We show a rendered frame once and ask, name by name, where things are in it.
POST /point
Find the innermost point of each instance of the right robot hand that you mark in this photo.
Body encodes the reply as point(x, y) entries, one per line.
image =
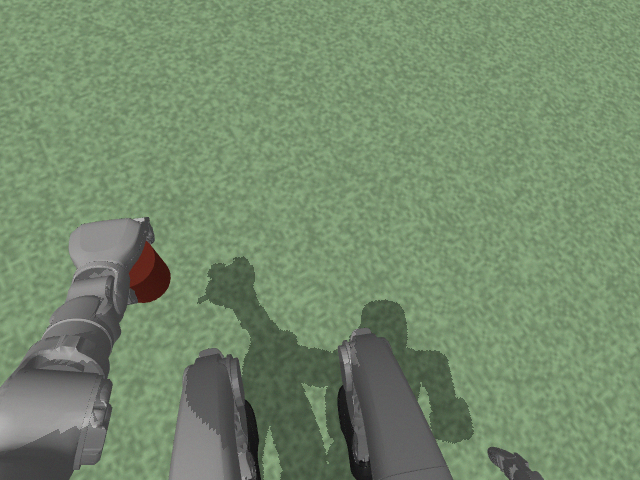
point(514, 466)

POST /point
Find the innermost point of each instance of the right robot foot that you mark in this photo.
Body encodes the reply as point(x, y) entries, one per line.
point(359, 469)

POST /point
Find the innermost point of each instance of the left robot foot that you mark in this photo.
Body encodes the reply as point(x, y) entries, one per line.
point(253, 440)

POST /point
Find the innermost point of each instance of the left robot arm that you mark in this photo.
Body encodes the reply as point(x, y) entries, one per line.
point(54, 408)

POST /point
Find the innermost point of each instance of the left robot hand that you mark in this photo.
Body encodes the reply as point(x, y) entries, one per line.
point(119, 241)

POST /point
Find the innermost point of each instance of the mug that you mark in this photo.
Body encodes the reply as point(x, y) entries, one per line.
point(149, 277)

